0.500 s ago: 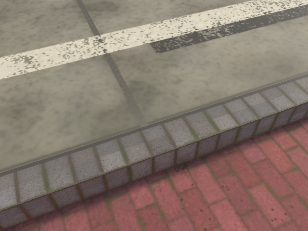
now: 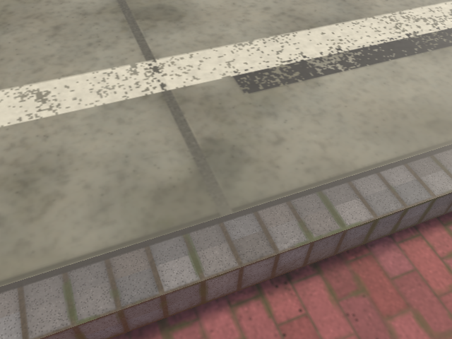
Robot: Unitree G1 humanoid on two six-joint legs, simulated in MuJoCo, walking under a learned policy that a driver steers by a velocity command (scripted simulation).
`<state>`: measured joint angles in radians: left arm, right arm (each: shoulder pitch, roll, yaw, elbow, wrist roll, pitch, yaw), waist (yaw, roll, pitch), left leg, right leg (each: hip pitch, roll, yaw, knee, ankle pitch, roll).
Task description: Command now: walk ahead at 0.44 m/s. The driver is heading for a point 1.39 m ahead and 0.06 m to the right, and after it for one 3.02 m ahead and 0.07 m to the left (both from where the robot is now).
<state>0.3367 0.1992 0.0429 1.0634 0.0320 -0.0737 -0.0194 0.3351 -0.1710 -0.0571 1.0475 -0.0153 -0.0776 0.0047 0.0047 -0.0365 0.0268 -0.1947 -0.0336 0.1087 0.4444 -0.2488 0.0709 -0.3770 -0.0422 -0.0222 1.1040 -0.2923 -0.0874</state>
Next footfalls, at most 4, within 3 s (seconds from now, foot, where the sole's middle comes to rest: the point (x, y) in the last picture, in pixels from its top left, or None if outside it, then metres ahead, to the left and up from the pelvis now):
0.36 right None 0.38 -0.09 -0.78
1.00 left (194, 231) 0.77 0.11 -0.62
1.60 right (228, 157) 1.08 0.01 -0.62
2.12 left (204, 91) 1.44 0.10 -0.62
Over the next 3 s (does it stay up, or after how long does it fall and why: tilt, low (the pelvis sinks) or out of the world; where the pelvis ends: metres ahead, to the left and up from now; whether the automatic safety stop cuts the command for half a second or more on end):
stays up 1.30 0.06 0.15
